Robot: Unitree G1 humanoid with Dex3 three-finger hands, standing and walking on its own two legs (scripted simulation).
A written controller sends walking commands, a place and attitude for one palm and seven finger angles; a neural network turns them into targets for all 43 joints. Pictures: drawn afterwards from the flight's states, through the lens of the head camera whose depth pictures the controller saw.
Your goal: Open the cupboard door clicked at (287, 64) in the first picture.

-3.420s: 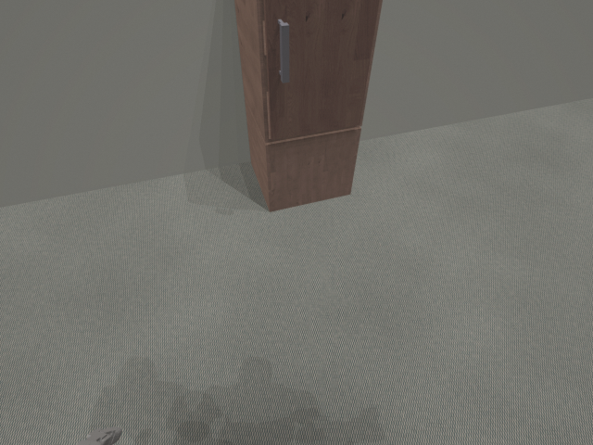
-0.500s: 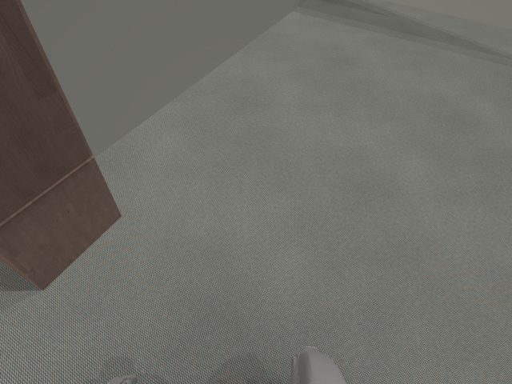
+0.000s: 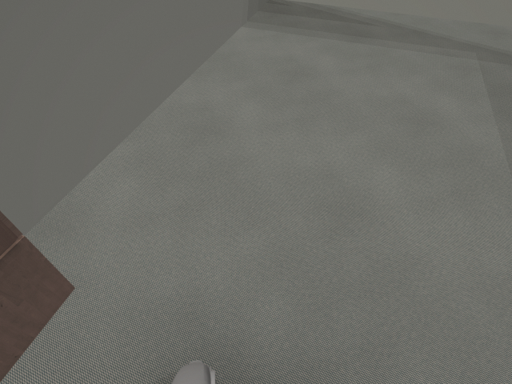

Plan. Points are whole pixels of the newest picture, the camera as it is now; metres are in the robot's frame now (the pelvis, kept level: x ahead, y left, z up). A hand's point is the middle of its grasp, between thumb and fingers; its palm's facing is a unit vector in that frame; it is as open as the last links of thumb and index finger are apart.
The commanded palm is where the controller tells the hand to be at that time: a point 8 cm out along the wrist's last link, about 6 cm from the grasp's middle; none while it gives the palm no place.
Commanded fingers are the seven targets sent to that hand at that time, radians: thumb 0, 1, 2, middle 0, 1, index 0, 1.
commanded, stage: walk to a spot facing it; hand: left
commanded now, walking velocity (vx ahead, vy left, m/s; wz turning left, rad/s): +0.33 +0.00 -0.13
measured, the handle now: out of the picture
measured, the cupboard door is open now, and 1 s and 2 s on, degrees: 0 0 0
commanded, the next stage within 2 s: turn to face it in 0.44 s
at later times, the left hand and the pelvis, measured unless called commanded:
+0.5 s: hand (144, 345) +0.22 +0.24 -0.17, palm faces -0.10 -0.98 -0.16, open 7.4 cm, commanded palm none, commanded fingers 0.00 0.90 0.90 -0.20 -0.30 -0.20 -0.30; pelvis +0.15 +0.06 +0.00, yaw -12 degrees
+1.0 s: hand (192, 291) +0.34 +0.16 -0.18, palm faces -0.06 -0.99 -0.15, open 7.3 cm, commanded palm none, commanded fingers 0.00 0.90 0.90 -0.20 -0.30 -0.20 -0.30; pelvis +0.20 +0.02 -0.01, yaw -4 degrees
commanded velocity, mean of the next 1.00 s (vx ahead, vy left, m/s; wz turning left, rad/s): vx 0.06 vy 0.00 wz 0.03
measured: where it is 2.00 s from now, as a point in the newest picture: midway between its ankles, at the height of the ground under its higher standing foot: outside the picture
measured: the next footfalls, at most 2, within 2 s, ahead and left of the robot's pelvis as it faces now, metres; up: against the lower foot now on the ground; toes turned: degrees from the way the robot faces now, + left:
left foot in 0.18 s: +0.20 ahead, +0.15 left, +0.00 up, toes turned +8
right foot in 0.68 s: +0.24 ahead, -0.12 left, +0.00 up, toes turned -23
